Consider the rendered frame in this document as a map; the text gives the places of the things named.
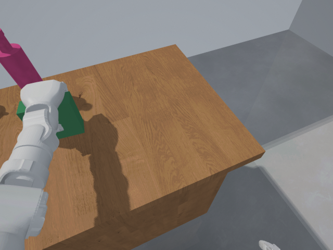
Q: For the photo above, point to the left robot forearm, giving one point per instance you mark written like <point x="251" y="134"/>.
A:
<point x="30" y="159"/>

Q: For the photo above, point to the robot left upper arm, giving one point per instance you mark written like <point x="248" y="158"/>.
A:
<point x="22" y="214"/>

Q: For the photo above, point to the table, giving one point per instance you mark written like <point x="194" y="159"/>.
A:
<point x="158" y="144"/>

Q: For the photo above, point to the robot left hand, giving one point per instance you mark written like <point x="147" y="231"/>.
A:
<point x="51" y="91"/>

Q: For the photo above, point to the sponge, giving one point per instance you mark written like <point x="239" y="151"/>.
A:
<point x="68" y="116"/>

